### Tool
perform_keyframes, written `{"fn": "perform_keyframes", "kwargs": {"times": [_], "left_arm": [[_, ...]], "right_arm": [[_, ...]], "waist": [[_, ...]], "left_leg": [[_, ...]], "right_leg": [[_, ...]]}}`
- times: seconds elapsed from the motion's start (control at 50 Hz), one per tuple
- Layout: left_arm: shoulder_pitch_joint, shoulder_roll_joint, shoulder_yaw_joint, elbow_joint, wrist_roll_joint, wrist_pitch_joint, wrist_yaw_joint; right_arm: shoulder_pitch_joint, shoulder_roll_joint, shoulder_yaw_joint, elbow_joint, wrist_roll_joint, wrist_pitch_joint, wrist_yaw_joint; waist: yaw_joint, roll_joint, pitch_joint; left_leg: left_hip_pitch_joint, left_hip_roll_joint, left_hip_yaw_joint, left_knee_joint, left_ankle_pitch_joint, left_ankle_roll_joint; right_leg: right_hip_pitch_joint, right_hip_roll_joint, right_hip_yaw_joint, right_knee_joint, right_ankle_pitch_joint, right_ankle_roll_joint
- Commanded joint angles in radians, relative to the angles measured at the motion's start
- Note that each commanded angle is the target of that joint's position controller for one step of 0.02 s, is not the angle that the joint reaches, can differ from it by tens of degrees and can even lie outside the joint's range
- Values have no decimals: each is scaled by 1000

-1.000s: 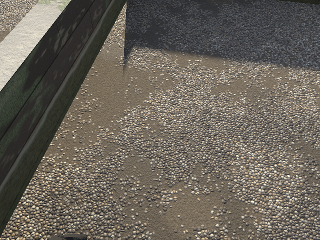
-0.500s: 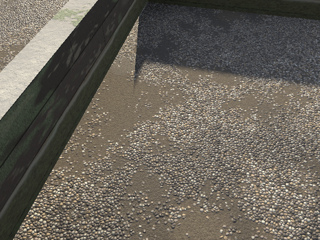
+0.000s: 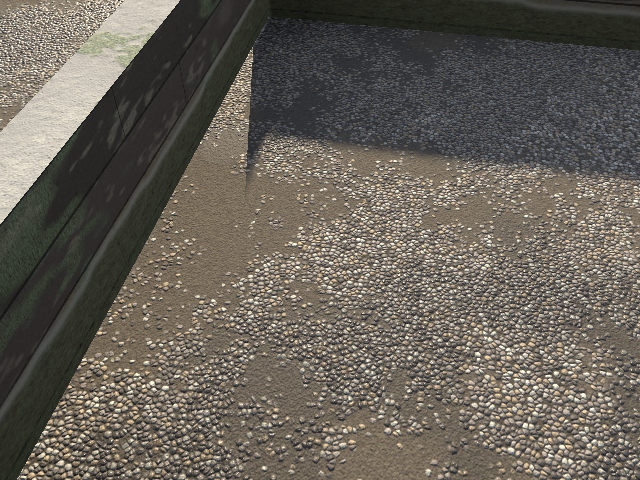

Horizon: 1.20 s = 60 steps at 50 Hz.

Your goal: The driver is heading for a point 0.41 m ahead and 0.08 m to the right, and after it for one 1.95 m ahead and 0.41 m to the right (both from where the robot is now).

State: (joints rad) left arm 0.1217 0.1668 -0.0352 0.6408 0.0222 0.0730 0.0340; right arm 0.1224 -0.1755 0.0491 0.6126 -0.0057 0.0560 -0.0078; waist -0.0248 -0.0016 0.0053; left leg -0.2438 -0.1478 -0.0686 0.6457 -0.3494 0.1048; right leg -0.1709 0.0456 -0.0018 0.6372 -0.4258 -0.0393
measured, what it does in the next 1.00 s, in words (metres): stands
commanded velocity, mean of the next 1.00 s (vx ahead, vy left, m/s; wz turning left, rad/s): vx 0.50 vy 0.00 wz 0.00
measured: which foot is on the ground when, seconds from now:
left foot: down 0.00-1.00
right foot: down 0.00-1.00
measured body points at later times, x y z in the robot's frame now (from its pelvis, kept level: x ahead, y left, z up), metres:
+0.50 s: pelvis -0.01 -0.01 +0.00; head -0.02 -0.01 +0.45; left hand +0.19 +0.20 -0.08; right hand +0.20 -0.21 -0.07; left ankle -0.01 +0.06 -0.72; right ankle -0.05 -0.10 -0.72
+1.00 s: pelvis +0.00 -0.01 +0.00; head -0.01 +0.00 +0.45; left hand +0.19 +0.20 -0.09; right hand +0.19 -0.22 -0.08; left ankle -0.01 +0.06 -0.72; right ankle -0.05 -0.10 -0.72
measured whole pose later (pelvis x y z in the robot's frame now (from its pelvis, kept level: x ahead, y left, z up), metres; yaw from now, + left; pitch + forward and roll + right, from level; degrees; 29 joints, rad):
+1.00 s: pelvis +0.00 -0.01 +0.00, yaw +0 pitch -2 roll +0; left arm 0.13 0.17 -0.04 0.63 0.02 0.06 0.03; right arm 0.11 -0.16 0.05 0.61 -0.01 0.06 -0.01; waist -0.02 0.00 0.01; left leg -0.25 -0.13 -0.06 0.67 -0.37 0.09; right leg -0.17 0.06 0.00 0.64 -0.43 -0.05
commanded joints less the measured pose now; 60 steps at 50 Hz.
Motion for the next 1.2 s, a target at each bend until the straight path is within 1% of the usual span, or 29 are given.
{"fn": "perform_keyframes", "kwargs": {"times": [0.02, 0.06, 0.08, 0.12, 0.2, 0.26, 0.46, 0.56, 0.58, 0.62, 0.7, 0.72, 0.86, 1.06, 1.08, 1.14, 1.16, 1.2], "left_arm": [[-76, 72, 19, -90, 1, -16, 1], [-78, 70, 18, -92, 1, -17, 1], [-106, 62, 11, -114, 7, -16, -9], [-101, 60, 8, -115, 9, -18, -15], [-97, 60, 6, -116, 9, -25, -17], [-101, 60, 4, -121, 7, -26, -18], [-96, 66, 3, -131, 6, -27, -20], [-89, 68, 4, -132, 6, -27, -20], [-58, 78, 11, -111, 1, -27, -9], [-60, 77, 13, -110, 0, -25, -3], [-60, 75, 14, -109, 1, -20, -1], [-60, 82, 15, -105, -1, -23, 0], [-53, 77, 15, -97, 1, -25, 3], [-62, 70, 12, -96, 2, -26, 1], [-61, 61, 10, -99, 5, -22, 0], [-67, 62, 10, -102, 5, -19, -1], [-92, 53, 3, -123, 11, -20, -11], [-85, 52, 1, -124, 13, -23, -16]], "right_arm": [[-85, -71, -19, -93, -1, -17, -2], [-87, -69, -18, -95, -1, -17, -2], [-88, -84, -17, -96, 2, -26, 4], [-107, -85, -17, -105, 2, -30, 8], [-106, -78, -14, -106, -4, -32, 9], [-108, -75, -12, -107, -5, -33, 11], [-117, -73, -10, -110, -5, -37, 13], [-114, -73, -11, -109, -5, -38, 11], [-112, -59, -12, -107, -8, -30, 4], [-94, -61, -13, -101, -8, -25, 0], [-97, -60, -15, -100, -3, -24, -3], [-106, -61, -16, -103, -7, -19, -3], [-97, -60, -19, -95, -7, -14, -8], [-102, -57, -17, -96, -6, -11, -8], [-92, -54, -15, -94, -3, -16, -8], [-99, -53, -13, -99, -1, -20, -6], [-98, -67, -11, -100, 1, -28, 0], [-114, -69, -11, -108, 1, -34, 4]], "waist": [[3, 6, -71], [4, 4, -70], [9, 21, -52], [16, 25, -52], [15, 4, -68], [13, -5, -67], [14, 5, -57], [15, 5, -62], [10, -10, -78], [6, -7, -77], [8, -1, -66], [10, -10, -62], [8, 5, -79], [7, 9, -74], [5, 22, -78], [8, 16, -63], [13, 32, -46], [20, 33, -47]], "left_leg": [[-58, 141, -129, -116, 361, -1], [-60, 142, -129, -121, 342, -1], [-54, 143, -153, -141, 311, -15], [-42, 152, -171, -157, 281, -12], [-35, 143, -155, -156, 250, -15], [-33, 136, -141, -152, 226, -20], [-30, 136, -133, -140, 223, -19], [-23, 136, -128, -127, 250, -17], [-29, 139, -109, -111, 279, -4], [-50, 135, -98, -103, 294, -5], [-50, 138, -97, -92, 320, -5], [-51, 140, -102, -83, 351, -5], [-38, 144, -103, -74, 387, -2], [-44, 151, -114, -90, 356, -1], [-44, 151, -110, -102, 321, 0], [-57, 155, -119, -115, 296, 2], [-52, 157, -145, -135, 267, -9], [-42, 167, -164, -152, 245, -6]], "right_leg": [[74, -62, 57, -45, 292, -13], [70, -61, 59, -49, 279, -13], [28, -57, 44, -54, 234, -7], [11, -49, 40, -65, 204, 2], [29, -57, 52, -82, 211, -1], [26, -64, 61, -94, 209, -5], [17, -67, 67, -102, 206, -9], [24, -68, 67, -98, 233, -11], [62, -70, 80, -87, 279, -17], [84, -76, 83, -74, 314, -26], [70, -72, 78, -64, 323, -26], [69, -68, 77, -59, 343, -19], [69, -64, 74, -43, 360, -16], [49, -58, 70, -45, 299, -11], [46, -59, 69, -47, 274, -16], [38, -54, 66, -51, 245, -15], [-1, -50, 52, -56, 204, -8], [-13, -44, 48, -66, 177, 1]]}}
